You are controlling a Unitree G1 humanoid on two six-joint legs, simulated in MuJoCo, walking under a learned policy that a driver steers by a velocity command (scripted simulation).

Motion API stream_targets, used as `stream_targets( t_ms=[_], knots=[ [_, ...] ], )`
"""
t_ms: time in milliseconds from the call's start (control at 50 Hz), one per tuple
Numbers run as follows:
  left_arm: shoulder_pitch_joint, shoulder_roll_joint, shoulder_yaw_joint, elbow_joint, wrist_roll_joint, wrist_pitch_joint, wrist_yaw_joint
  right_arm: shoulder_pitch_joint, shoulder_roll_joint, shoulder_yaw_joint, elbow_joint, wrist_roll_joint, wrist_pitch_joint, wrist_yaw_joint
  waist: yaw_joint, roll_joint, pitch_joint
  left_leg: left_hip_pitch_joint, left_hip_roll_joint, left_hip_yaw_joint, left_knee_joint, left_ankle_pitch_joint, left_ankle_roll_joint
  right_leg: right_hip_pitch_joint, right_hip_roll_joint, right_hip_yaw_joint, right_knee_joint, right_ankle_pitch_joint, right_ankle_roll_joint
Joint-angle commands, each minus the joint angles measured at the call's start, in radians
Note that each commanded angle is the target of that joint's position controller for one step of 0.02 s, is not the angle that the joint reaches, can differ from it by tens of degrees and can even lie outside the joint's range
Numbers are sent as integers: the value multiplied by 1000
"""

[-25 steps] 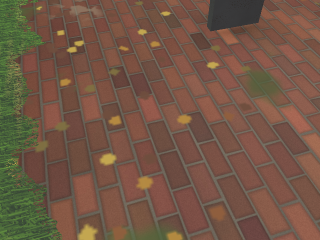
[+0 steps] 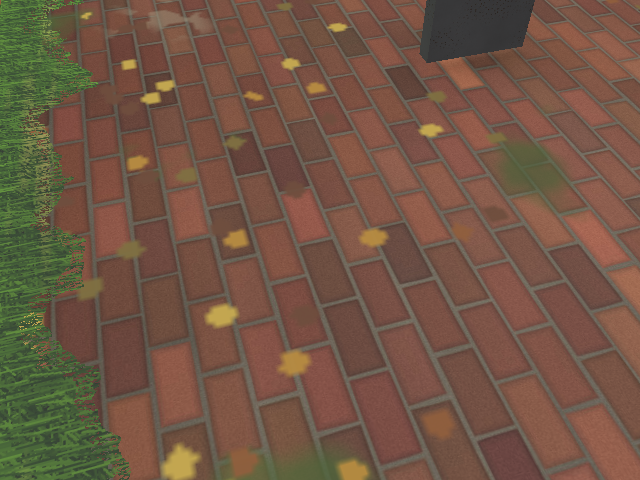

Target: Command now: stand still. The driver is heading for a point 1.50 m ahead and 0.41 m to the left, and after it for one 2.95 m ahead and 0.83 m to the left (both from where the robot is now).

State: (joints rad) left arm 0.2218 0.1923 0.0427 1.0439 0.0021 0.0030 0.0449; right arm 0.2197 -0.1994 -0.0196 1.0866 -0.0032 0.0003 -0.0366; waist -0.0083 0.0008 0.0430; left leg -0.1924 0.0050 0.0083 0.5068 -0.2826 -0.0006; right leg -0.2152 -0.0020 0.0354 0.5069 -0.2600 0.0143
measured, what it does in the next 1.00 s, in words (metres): shifts its weight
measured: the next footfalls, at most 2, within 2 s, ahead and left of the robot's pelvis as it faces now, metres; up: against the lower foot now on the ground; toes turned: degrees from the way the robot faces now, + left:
left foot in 1.36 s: +0.35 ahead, +0.08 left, +0.00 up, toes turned +8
right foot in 1.82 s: +0.39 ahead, -0.12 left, +0.00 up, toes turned +26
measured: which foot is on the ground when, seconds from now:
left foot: down 0.00-0.96, up 0.98-1.00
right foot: down 0.00-1.00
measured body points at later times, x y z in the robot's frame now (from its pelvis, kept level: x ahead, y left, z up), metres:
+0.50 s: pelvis +0.00 +0.00 +0.00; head +0.01 +0.00 +0.45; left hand +0.01 +0.24 -0.16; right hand +0.00 -0.23 -0.16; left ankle +0.00 +0.12 -0.74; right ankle +0.01 -0.13 -0.74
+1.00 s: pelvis +0.05 -0.03 -0.01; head +0.06 -0.04 +0.44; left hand +0.04 +0.22 -0.15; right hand +0.02 -0.28 -0.17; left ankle -0.01 +0.11 -0.72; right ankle +0.02 -0.12 -0.74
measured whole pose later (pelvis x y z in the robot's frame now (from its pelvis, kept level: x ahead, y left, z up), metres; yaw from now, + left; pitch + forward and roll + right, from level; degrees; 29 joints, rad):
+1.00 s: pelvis +0.05 -0.03 -0.01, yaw +0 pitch +1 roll +0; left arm 0.34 0.18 0.04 1.10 -0.02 -0.09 0.01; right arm 0.40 -0.22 -0.04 1.08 0.04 -0.04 -0.03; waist 0.01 0.04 -0.02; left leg -0.26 0.03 -0.02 0.74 -0.43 0.03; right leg -0.23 0.02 -0.06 0.56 -0.34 -0.06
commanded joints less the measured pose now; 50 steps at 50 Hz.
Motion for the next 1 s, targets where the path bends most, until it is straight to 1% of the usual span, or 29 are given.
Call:
stream_targets(
  t_ms=[20, 300, 700, 720, 740, 760, 780, 800, 820, 840, 860, 880, 900, 920, 940, 960, 980, 1000],
  knots=[
    [24, 92, 12, -11, 0, -8, 3, 36, -92, -13, -19, 0, -7, -3, 1, 1, 7, -46, 21, -22, -112, 61, 18, 0, -13, 6, -86, 108, -24],
    [59, 74, -5, 48, -3, -7, 2, 98, -69, -5, -1, 2, -9, -4, 5, 1, 15, -49, 17, -21, -118, 70, 21, -12, -11, 0, -94, 101, -23],
    [93, 63, -17, 71, -5, -6, 3, 153, -51, -1, 1, 4, -11, -6, 7, 1, 20, -48, 15, -19, -115, 99, 22, -17, -10, -4, -93, 115, -22],
    [113, 51, -20, 82, -4, -5, 4, 174, -41, 1, 12, 4, -10, -7, 7, 5, -6, -38, 6, -11, -122, -2, 25, -6, 2, -18, -93, 26, -23],
    [118, 55, -17, 85, -10, -4, 6, 180, -55, -4, 14, 9, -7, -10, 6, 15, 8, -51, -2, -12, -123, -162, 37, -27, 26, -40, -67, -118, -31],
    [116, 67, -12, 80, -15, -5, 8, 179, -81, -13, 8, 16, -5, -13, 4, 33, 37, -81, 7, -34, -130, -336, 61, -74, 42, -56, -35, -277, -44],
    [102, 71, -10, 68, -15, -11, 8, 183, -95, -19, 0, 21, -8, -14, -2, 46, 80, -113, 40, -83, -157, -462, 88, -133, 40, -54, -9, -361, -58],
    [82, 58, -13, 53, -16, -23, 4, 203, -110, -24, -3, 25, -17, -13, -14, 74, 108, -111, 92, -159, -193, -528, 120, -190, 34, -53, 32, -359, -66],
    [62, 36, -17, 38, -17, -40, -3, 236, -133, -34, -1, 30, -28, -10, -28, 122, 115, -78, 163, -263, -243, -567, 160, -238, 35, -70, 108, -291, -65],
    [52, 17, -21, 28, -19, -57, -12, 258, -161, -46, 2, 32, -37, -6, -31, 182, 107, -51, 253, -387, -304, -591, 206, -264, 31, -95, 211, -200, -64],
    [40, 22, -19, 19, -22, -70, -21, 249, -168, -51, -5, 31, -43, -4, -28, 183, 121, -88, 311, -467, -341, -573, 240, -259, 0, -72, 281, -168, -78],
    [47, 26, -16, 15, -27, -80, -28, 213, -161, -50, -22, 27, -48, -2, -5, 168, 129, -118, 320, -467, -347, -534, 241, -242, -16, -62, 289, -191, -95],
    [76, 18, -16, 20, -32, -87, -32, 164, -158, -49, -42, 31, -51, 2, 27, 164, 132, -153, 298, -415, -331, -494, 218, -183, -21, -66, 208, -216, -112],
    [146, 11, -15, 43, -36, -93, -33, 96, -156, -48, -66, 43, -49, 7, 75, 155, 132, -233, 243, -321, -289, -439, 177, -31, -11, -84, 42, -172, -128],
    [218, 27, -4, 79, -29, -94, -32, 66, -148, -47, -82, 48, -48, 9, 100, 110, 123, -294, 164, -220, -202, -350, 139, 111, 25, -99, -49, -93, -115],
    [324, 75, 14, 111, -21, -93, -30, 40, -120, -40, -98, 44, -55, 12, 130, -6, 81, -376, 86, -112, 9, -213, 96, 244, -53, 37, -111, -97, -121],
    [468, 187, 43, 126, -25, -95, -31, 26, -58, -25, -127, 37, -71, 14, 166, -265, 13, -531, -20, 48, 369, -139, 40, 382, -265, 396, -286, -240, -210],
    [483, 213, 40, 119, -8, -112, -43, 13, -48, -22, -151, 44, -92, 15, 151, -298, 19, -652, -37, -32, 600, -250, 52, 353, -401, 695, -371, -325, -309]
  ],
)
Velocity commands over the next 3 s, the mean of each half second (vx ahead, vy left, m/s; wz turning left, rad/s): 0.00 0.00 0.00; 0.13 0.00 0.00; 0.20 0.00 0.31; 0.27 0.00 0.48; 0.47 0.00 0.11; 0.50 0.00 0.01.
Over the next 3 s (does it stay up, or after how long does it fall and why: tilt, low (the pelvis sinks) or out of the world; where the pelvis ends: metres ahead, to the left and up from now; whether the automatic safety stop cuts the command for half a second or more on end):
stays up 0.79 0.22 0.01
